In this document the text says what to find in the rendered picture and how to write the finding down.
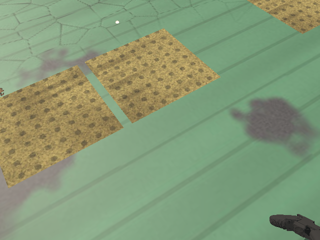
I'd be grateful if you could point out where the right robot hand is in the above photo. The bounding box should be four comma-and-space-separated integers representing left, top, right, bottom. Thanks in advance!
269, 214, 320, 240

